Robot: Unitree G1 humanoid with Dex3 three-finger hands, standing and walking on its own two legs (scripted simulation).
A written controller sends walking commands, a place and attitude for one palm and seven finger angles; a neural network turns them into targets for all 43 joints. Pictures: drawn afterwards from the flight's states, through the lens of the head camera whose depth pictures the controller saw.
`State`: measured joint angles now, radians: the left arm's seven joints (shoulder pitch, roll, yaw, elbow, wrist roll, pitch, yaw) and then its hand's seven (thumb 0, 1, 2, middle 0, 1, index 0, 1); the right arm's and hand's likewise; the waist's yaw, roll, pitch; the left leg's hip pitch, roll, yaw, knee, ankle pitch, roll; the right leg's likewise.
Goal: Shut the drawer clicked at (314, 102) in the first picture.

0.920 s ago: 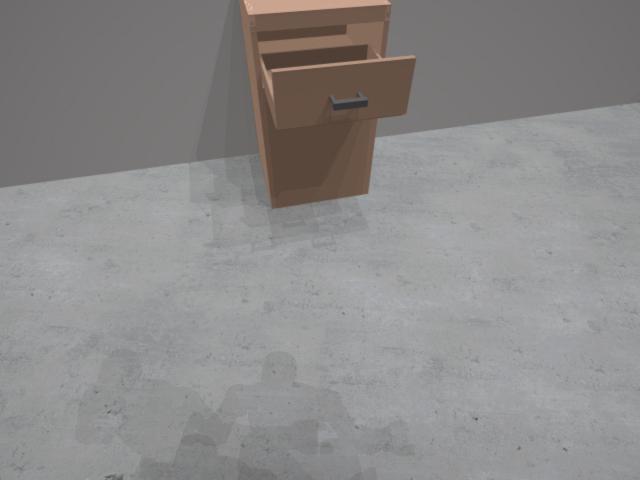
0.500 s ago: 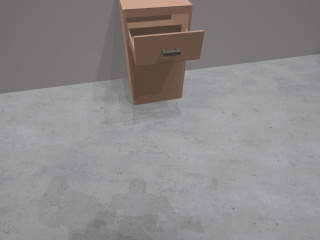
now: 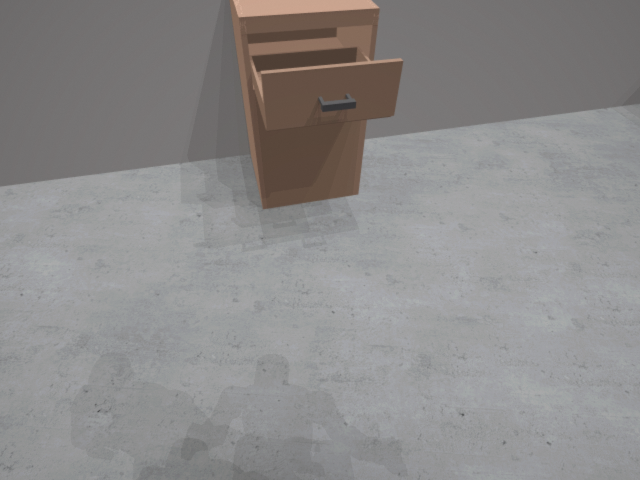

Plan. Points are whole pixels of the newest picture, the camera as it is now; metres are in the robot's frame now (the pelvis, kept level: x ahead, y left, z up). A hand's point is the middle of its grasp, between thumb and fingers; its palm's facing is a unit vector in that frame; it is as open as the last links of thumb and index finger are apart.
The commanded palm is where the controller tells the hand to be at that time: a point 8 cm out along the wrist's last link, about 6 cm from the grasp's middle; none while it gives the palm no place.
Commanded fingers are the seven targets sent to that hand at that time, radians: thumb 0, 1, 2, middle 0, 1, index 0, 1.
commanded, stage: look at it before walking up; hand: left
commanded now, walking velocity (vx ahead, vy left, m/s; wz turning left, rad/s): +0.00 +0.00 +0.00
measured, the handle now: (336, 101) +1.14 +0.02 -0.09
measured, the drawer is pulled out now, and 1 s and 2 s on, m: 0.29 0.29 0.29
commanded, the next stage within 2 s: walk to a spot facing it in 0.52 s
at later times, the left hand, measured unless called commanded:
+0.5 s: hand out of the picture +0.07 +0.25 -0.16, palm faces -0.03 -0.94 -0.33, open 7.4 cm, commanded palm none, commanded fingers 0.00 0.90 0.90 -0.20 -0.30 -0.20 -0.30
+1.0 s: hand out of the picture +0.07 +0.18 -0.18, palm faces -0.15 -0.97 -0.21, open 7.4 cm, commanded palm none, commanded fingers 0.00 0.90 0.90 -0.20 -0.30 -0.20 -0.30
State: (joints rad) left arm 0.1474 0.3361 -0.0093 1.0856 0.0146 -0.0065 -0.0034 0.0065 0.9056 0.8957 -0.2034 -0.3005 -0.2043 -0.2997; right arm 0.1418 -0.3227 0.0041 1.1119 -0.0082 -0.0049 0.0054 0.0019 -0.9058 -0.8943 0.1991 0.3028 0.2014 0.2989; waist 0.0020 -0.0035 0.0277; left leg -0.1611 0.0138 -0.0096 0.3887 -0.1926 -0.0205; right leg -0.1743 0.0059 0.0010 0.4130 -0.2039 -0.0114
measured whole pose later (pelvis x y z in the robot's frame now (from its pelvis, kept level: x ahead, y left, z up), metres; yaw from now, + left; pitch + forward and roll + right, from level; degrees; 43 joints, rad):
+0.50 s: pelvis +0.00 +0.00 +0.00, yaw +0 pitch -2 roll +0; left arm 0.15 0.34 -0.01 1.09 0.02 -0.01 0.00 0.01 0.91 0.90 -0.20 -0.30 -0.20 -0.30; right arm 0.13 -0.33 0.01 1.11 -0.01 -0.01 0.00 0.00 -0.91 -0.89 0.20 0.30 0.20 0.30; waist 0.01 -0.01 0.03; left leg -0.14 0.01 0.00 0.36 -0.19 -0.02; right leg -0.15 0.00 0.01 0.38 -0.19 -0.01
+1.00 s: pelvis +0.05 -0.02 -0.02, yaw -12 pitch -2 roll +1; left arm 0.36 0.20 0.04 1.02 0.03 0.01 -0.05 0.01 0.91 0.90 -0.20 -0.30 -0.20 -0.30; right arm 0.30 -0.22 -0.04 1.06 -0.02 -0.02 0.00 0.00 -0.90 -0.89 0.20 0.30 0.20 0.30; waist 0.03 0.02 0.04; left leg -0.15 0.12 0.17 0.63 -0.42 -0.04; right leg -0.30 0.00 -0.07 0.66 -0.35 -0.03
